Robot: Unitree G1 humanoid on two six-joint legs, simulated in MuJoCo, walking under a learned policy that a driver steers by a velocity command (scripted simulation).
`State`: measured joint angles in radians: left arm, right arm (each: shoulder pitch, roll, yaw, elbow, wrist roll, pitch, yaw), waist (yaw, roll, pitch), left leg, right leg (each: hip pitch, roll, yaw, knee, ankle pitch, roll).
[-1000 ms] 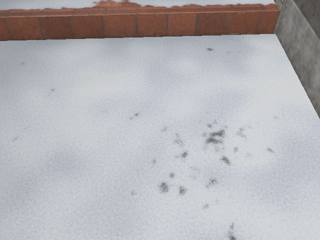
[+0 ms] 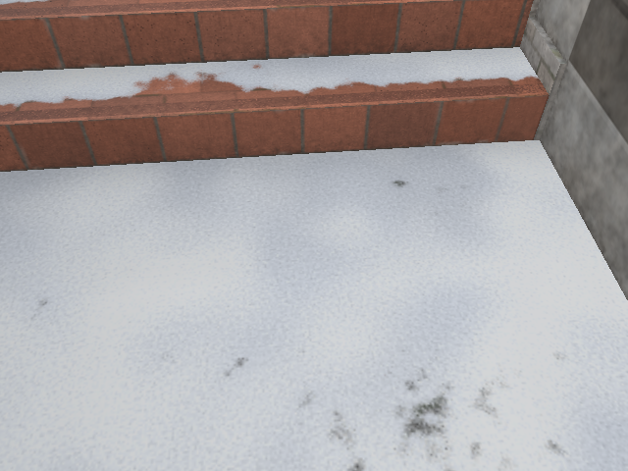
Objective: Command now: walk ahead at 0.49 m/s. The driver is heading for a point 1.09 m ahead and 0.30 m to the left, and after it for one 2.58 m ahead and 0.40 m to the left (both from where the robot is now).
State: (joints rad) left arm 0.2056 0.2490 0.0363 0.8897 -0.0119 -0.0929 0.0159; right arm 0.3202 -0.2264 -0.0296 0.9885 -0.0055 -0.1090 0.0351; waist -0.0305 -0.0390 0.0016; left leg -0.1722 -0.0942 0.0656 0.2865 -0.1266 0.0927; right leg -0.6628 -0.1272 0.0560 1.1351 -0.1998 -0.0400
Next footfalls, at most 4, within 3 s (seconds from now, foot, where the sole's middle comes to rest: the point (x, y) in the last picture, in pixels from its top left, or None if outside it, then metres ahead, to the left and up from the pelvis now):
0.30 right None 0.33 -0.17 -0.78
0.88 left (278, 424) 0.62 0.09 -0.78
1.36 right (311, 301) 0.95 0.00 -0.78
1.88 left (159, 295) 0.99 0.40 -0.78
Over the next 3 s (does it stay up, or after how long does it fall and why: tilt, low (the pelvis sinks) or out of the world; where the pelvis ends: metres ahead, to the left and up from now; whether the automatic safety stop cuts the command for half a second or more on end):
stays up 1.39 0.53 -0.01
